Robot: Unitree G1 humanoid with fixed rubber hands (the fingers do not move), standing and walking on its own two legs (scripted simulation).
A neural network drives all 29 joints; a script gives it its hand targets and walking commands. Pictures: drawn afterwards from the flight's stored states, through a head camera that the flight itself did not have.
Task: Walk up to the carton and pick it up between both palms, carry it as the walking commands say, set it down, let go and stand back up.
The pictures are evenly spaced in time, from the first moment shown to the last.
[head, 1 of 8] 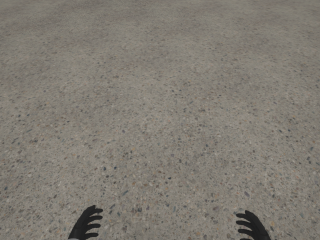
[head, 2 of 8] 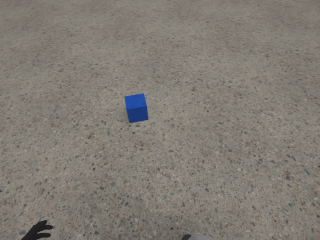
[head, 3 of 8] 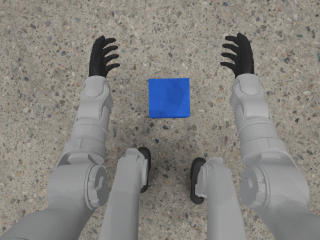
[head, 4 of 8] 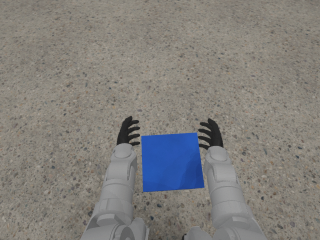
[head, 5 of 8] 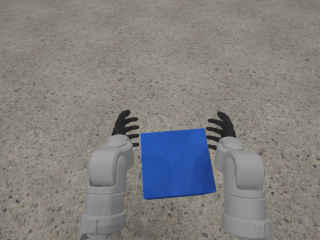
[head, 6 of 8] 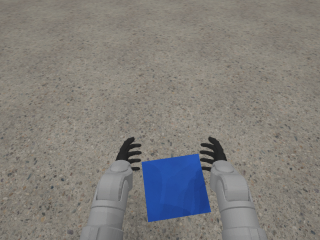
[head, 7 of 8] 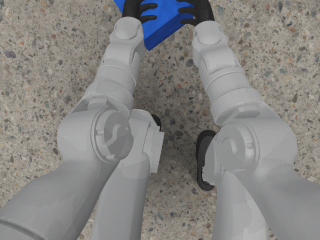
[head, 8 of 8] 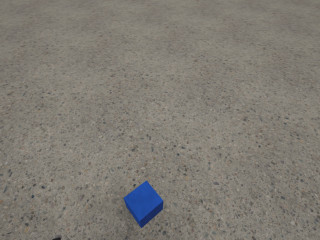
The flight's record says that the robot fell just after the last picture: no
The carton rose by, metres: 0.70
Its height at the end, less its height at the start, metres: -0.01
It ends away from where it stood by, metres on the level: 0.63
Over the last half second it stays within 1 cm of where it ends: yes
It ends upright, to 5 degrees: no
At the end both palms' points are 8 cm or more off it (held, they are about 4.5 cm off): yes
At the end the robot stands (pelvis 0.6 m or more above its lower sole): yes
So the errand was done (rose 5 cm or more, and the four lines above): no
